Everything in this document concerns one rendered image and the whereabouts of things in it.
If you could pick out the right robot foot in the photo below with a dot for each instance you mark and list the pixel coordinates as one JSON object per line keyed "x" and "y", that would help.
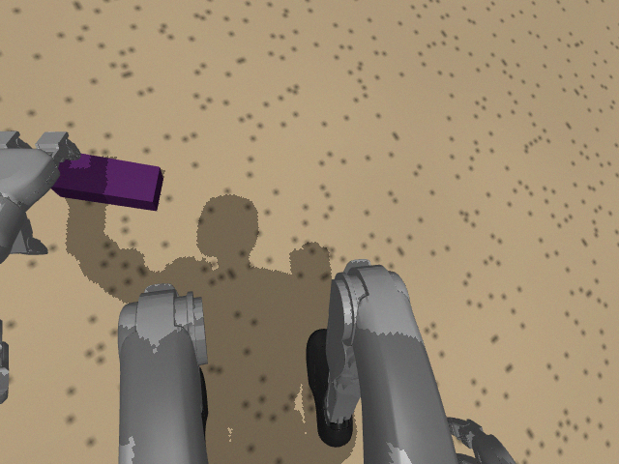
{"x": 332, "y": 434}

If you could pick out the carton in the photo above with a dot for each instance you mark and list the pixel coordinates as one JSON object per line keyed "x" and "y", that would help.
{"x": 110, "y": 181}

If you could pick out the left robot hand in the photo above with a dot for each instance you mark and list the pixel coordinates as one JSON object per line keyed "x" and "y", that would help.
{"x": 27, "y": 174}

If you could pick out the left robot arm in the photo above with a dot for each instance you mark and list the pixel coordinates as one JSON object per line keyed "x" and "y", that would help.
{"x": 11, "y": 221}

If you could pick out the right robot hand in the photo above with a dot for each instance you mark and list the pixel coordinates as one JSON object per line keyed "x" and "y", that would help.
{"x": 487, "y": 448}

